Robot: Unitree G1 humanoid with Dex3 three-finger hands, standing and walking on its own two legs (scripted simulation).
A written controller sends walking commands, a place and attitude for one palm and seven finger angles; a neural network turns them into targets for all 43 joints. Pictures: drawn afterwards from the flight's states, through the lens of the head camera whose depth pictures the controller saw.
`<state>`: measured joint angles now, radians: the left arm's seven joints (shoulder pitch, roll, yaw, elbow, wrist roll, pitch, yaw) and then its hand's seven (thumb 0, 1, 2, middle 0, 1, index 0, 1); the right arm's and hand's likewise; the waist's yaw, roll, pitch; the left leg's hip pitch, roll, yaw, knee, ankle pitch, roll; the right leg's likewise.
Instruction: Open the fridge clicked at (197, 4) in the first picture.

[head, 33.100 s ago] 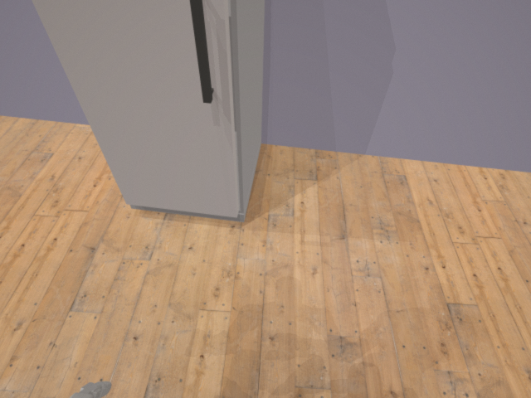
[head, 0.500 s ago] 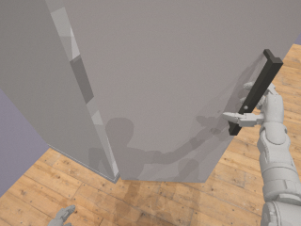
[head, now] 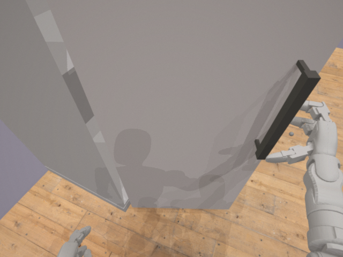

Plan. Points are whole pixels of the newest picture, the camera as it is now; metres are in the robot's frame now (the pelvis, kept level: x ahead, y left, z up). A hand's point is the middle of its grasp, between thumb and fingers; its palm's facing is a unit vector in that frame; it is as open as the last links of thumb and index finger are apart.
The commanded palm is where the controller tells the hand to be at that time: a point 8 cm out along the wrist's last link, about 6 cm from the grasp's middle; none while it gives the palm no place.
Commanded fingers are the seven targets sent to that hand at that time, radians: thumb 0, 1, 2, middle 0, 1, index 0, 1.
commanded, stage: slip the hand off the handle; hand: right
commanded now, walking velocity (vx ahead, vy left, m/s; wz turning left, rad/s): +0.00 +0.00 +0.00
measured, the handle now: (277, 117) +0.43 -0.22 +0.10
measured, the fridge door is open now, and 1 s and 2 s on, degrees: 65 65 65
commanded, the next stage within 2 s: draw the hand back to the body in 1.12 s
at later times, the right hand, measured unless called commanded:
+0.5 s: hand (315, 139) +0.37 -0.29 +0.10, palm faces +0.26 +0.95 -0.19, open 14.7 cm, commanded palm +0.33 -0.32 +0.11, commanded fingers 0.00 0.55 -0.20 0.25 1.15 0.25 1.15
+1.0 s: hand (320, 175) +0.29 -0.27 +0.10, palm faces +0.28 +0.94 -0.19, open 14.7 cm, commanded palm +0.25 -0.31 +0.11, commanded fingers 0.00 0.55 -0.20 0.25 1.15 0.25 1.15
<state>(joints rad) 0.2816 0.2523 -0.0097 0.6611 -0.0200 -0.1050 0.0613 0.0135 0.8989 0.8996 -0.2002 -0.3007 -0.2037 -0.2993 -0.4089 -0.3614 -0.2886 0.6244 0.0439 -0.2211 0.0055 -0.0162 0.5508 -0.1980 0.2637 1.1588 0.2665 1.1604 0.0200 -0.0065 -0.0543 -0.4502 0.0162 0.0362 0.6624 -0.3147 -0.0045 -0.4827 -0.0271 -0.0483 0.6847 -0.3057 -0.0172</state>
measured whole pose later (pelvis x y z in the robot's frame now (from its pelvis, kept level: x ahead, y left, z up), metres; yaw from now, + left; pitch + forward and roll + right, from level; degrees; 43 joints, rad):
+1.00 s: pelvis +0.00 +0.01 +0.00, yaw -2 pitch +4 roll +1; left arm 0.24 0.25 -0.03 0.62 -0.04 -0.15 0.09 0.01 0.90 0.90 -0.20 -0.30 -0.20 -0.30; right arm -0.03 -0.36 -0.33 0.27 0.17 -0.19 0.15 -0.02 0.55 -0.20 0.25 1.15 0.26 1.15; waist -0.04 -0.03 -0.07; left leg -0.42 0.01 0.07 0.69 -0.34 0.01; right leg -0.47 -0.03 -0.01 0.72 -0.32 -0.01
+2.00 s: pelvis +0.01 +0.01 +0.02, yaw -1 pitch -3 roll +0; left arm 0.21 0.24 -0.04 0.67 0.00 -0.19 0.11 0.02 0.90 0.90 -0.20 -0.30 -0.20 -0.30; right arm 0.32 -0.35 -0.32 -0.18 0.11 -0.05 -0.08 -0.01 0.20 -0.37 0.24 0.94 0.24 0.94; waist -0.07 -0.04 0.01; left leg -0.15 0.02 0.06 0.46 -0.25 0.00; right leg -0.19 -0.02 -0.03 0.49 -0.24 -0.01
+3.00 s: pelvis +0.02 +0.00 +0.02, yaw -1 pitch -5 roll +1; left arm 0.20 0.23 -0.03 0.65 0.01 -0.10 0.08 0.02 0.90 0.90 -0.20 -0.30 -0.20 -0.30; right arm 0.42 -0.35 -0.36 -0.36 0.07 -0.07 -0.10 0.01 -0.89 -0.90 0.21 0.30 0.21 0.30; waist -0.08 -0.05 0.02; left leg -0.05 0.01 0.06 0.35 -0.22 -0.01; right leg -0.11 -0.02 -0.03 0.42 -0.22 -0.01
